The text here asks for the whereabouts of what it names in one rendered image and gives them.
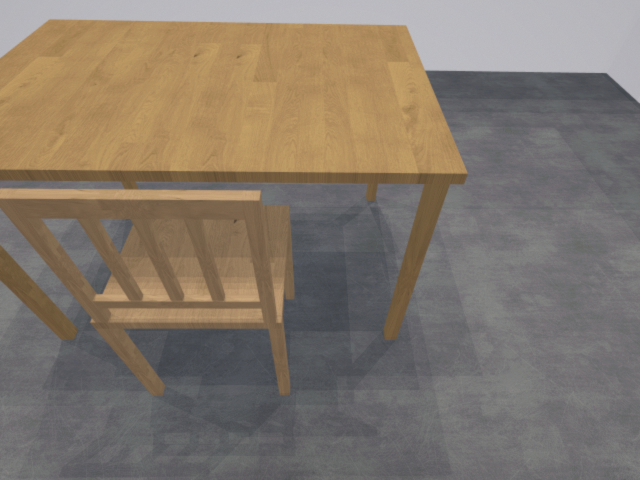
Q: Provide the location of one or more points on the chair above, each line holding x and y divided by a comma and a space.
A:
194, 259

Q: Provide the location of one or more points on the table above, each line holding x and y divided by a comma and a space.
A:
170, 101

